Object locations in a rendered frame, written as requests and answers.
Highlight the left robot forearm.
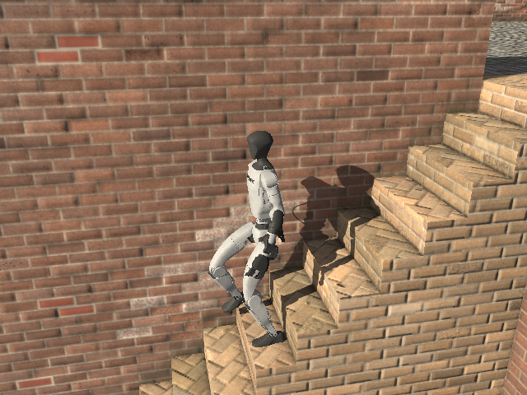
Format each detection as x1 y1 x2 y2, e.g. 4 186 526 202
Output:
259 210 284 257

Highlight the robot left hand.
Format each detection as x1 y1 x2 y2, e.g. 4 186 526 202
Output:
245 254 270 280

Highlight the robot left foot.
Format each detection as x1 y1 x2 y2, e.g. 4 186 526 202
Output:
252 331 285 347

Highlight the robot right hand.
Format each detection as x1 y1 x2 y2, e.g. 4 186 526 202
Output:
277 228 285 242

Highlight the right robot shin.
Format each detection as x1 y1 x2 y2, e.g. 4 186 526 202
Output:
207 270 242 300

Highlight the robot left upper arm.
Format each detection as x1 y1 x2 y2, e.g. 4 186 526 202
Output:
261 170 285 219

